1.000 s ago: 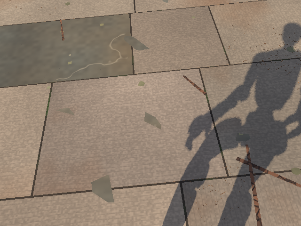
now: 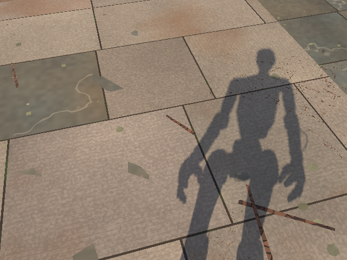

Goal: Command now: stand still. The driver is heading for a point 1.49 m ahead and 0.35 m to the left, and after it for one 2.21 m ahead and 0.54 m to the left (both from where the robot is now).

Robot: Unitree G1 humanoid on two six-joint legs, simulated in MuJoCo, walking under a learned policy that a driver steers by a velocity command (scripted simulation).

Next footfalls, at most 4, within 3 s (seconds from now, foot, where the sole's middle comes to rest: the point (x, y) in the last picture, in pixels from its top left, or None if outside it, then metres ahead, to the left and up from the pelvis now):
1.66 right None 0.44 -0.02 -0.78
2.20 left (148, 207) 0.75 0.14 -0.78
2.76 right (185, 150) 1.06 -0.03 -0.78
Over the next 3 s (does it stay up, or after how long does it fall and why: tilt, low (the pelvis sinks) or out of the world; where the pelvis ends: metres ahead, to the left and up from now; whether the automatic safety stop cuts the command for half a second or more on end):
stays up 1.01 0.04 0.00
